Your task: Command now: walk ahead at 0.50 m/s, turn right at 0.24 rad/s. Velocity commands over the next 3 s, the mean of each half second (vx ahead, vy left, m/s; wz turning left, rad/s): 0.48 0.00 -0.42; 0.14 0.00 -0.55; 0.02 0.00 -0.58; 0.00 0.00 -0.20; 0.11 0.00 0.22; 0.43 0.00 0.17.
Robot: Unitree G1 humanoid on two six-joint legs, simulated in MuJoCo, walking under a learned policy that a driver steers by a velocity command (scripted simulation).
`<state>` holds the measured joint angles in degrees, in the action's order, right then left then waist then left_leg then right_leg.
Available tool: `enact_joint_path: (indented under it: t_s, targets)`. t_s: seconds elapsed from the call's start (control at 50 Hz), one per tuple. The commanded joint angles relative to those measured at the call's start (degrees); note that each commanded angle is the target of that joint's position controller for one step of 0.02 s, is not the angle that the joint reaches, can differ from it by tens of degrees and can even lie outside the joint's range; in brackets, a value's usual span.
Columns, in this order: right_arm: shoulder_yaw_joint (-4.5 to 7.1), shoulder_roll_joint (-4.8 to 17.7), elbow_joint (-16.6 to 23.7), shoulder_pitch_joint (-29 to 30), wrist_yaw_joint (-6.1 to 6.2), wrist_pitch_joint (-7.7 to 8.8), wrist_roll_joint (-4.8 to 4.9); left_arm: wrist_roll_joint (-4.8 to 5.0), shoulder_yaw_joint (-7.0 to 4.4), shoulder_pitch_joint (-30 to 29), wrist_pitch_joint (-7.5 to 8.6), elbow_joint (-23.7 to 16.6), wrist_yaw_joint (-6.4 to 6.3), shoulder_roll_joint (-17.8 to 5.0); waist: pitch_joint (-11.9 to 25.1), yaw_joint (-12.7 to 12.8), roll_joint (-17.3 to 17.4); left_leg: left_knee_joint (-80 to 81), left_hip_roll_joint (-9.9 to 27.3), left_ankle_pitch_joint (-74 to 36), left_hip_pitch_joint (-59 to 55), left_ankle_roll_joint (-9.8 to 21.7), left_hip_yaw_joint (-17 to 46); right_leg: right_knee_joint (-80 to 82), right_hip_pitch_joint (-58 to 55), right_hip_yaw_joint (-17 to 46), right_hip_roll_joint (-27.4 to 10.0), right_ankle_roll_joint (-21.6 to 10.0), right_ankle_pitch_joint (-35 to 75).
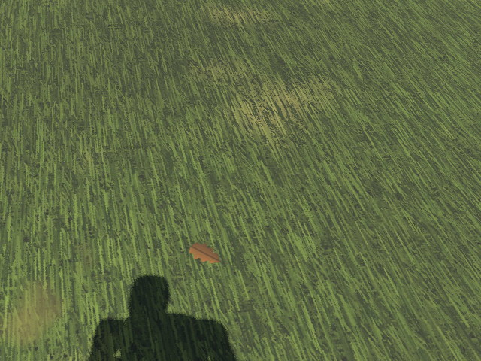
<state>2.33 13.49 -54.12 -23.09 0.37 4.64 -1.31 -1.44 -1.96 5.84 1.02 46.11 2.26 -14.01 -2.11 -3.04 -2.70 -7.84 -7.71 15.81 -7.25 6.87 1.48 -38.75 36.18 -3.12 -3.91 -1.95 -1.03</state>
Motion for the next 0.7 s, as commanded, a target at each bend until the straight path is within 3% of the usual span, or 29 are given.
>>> enact_joint_path:
  t_s: [0.02,0.06,0.08,0.1,0.12,0.14,0.16,0.2,0.24,0.28,0.32,0.4,0.46,0.5,0.54,0.58,0.6,0.62,0.64,0.66,0.68,0.7]
  targets:
    - [1.08,7.68,0.49,-2.68,0.99,0.55,-0.63,0.27,-0.48,-7.38,1.47,-6.05,0.26,-3.75,-3.44,-0.15,6.09,-3.5,18.41,-45.53,-1.31,1.74,0.24,4.81,-0.52,-1.64,3.4,-3.06,-3.69]
    - [1.11,8.94,0.36,-1.29,1.54,0.64,-0.88,0.16,-1.11,-0.48,1.58,-4.04,-0.43,-5.08,0.66,3.18,7.77,-13.09,18.73,-65.43,-2.62,0.42,-2.02,5.63,-9.51,-3.88,7.43,-5.4,-8.61]
    - [1.27,9.71,0.38,-0.82,1.63,0.31,-1.13,0.09,-1.77,6.78,1.89,-1.79,-0.81,-6.35,4.49,6.19,8.03,-22.54,18.5,-69.3,-2.63,-0.02,-2.86,7.37,-16.19,-4.07,9.22,-6.63,-10.05]
    - [1.35,10.44,0.91,0.65,1.62,0.13,-0.61,-0.54,-2.47,15.55,2.37,0.75,-1.19,-7.52,8.56,10.7,7.11,-34.94,17.44,-62.6,3.48,-0.75,-4.6,11.57,-28.0,-1.73,8.19,-8.52,-7.0]
    - [0.57,8.45,3.59,0.71,1.39,0.6,0.53,-1.65,-4.2,23.4,2.28,1.98,-1.92,-13.23,14.77,12.78,0.12,-55.05,13.38,-41.25,19.15,-2.53,-7.43,11.97,-43.73,15.74,-4.36,-13.95,-10.3]
    - [0.68,6.62,4.7,-2.03,0.44,1.17,1.17,-0.32,-4.96,21.37,1.55,1.84,-1.6,-15.1,19.14,8.16,-11.95,-73.71,0.56,11.05,38.77,-4.84,-4.19,18.83,-54.45,45.75,-16.36,-22.21,-3.69]
    - [0.77,8.78,5.68,1.41,0.18,1.42,-0.51,1.52,-4.82,16.4,1.32,1.29,-0.89,-13.78,14.13,6.98,-2.32,-75.85,5.18,8.33,44.92,-3.64,3.81,20.5,-50.57,42.53,-14.51,-21.65,-5.87]
    - [0.39,7.96,7.61,6.46,-0.45,2.2,-0.1,1.0,-3.46,11.51,1.15,0.65,-1.09,-8.25,2.57,4.5,5.02,-68.23,10.05,2.18,44.82,-4.03,2.75,24.03,-35.31,29.98,-10.86,-18.05,-1.54]
    - [-0.03,6.55,8.48,6.24,-0.7,0.23,-1.41,1.1,-2.8,10.82,1.75,1.3,-1.65,-6.84,0.72,1.67,4.19,-62.04,11.95,1.96,40.18,-5.89,2.31,25.68,-27.5,23.62,-6.07,-15.43,4.66]
    - [-0.34,5.64,9.22,5.95,-0.97,-1.4,-1.83,1.47,-3.17,12.41,2.64,1.71,-1.67,-8.46,1.48,1.15,2.26,-57.82,12.29,1.71,39.31,-7.52,0.81,26.47,-25.3,20.8,-4.09,-15.24,8.48]
    - [-0.54,5.4,11.0,9.56,-1.13,-2.01,-1.76,1.59,-3.56,13.92,2.84,1.86,-1.77,-9.82,0.72,1.74,1.47,-52.54,12.67,-1.62,41.03,-9.06,-0.55,27.68,-24.01,19.4,-2.5,-14.69,8.5]
    - [-0.99,4.91,14.31,18.7,-1.54,-2.1,-1.38,1.85,-3.6,18.18,2.48,2.39,-1.9,-9.47,0.08,5.24,-0.14,-39.56,12.32,-12.19,43.96,-10.24,-2.02,27.25,-27.57,17.88,-0.26,-10.71,11.23]
    - [-1.4,4.56,16.1,23.3,-1.42,-1.75,-0.73,1.62,-3.61,21.69,1.87,3.09,-2.51,-9.56,0.79,7.39,-0.46,-33.58,9.53,-14.85,42.9,-9.72,-2.69,21.34,-31.64,17.14,0.37,-7.79,28.35]
    - [-1.63,4.81,16.87,24.95,-1.08,-1.41,-0.29,1.14,-3.67,22.71,1.19,2.93,-2.98,-9.79,1.97,8.2,-1.42,-30.5,7.28,-14.32,41.39,-9.04,-2.56,17.67,-34.13,18.12,0.52,-6.72,32.78]
    - [-1.47,6.09,16.76,23.3,-0.64,-0.93,-0.11,0.55,-3.81,21.3,0.64,2.01,-3.49,-10.1,2.85,7.0,-2.5,-26.04,5.7,-12.21,36.93,-7.87,-1.0,13.63,-35.05,20.31,0.46,-5.59,33.18]
    - [-0.68,8.75,14.51,15.38,0.18,-0.2,-0.12,0.61,-4.12,16.76,0.93,0.15,-3.65,-11.21,4.98,2.82,-3.25,-19.27,4.64,-12.62,26.1,-5.8,0.21,6.71,-33.16,22.26,1.71,-3.49,34.5]
    - [-0.27,10.14,13.16,8.89,0.81,0.8,-0.5,1.5,-4.06,14.4,1.51,-0.78,-3.2,-11.16,7.66,-1.03,-1.28,-14.06,7.98,-21.98,15.55,-4.16,1.98,-1.83,-29.03,21.35,4.15,-2.12,29.57]
    - [0.53,14.36,12.91,1.85,1.69,1.2,-1.38,2.75,-2.94,15.31,2.14,-3.51,-2.95,-7.19,16.11,-2.27,6.46,-18.62,23.13,-44.24,0.13,-0.94,12.81,-16.93,-20.21,17.12,7.25,-0.49,3.92]
    - [1.29,16.53,14.08,3.31,1.18,-0.11,-0.7,4.53,-2.78,26.18,1.36,-3.56,-3.83,-4.76,25.44,2.49,17.67,-21.91,39.24,-68.72,-10.03,9.09,28.41,-31.92,-9.73,9.96,15.5,0.21,-41.25]
    - [1.03,11.73,14.87,5.1,0.83,-1.23,0.85,1.46,-3.52,26.25,0.04,-0.94,-4.37,-10.03,24.19,2.94,8.86,-20.91,36.14,-60.9,-3.35,9.76,28.38,-36.14,-8.31,9.57,10.48,0.06,-35.87]
    - [-0.28,7.12,15.75,8.68,0.95,-1.47,0.92,0.58,-3.91,21.51,-0.72,-1.11,-3.87,-10.34,16.33,3.14,5.79,-18.1,31.59,-51.54,4.06,7.94,20.5,-35.76,-7.39,9.23,9.03,0.9,-31.52]
    - [-0.99,5.09,16.07,12.03,1.1,-1.84,0.58,0.18,-3.79,19.04,-1.41,-1.68,-3.31,-9.18,10.83,4.17,5.68,-14.86,27.64,-43.46,10.06,5.62,14.81,-33.54,-6.78,8.31,7.26,1.76,-28.92]
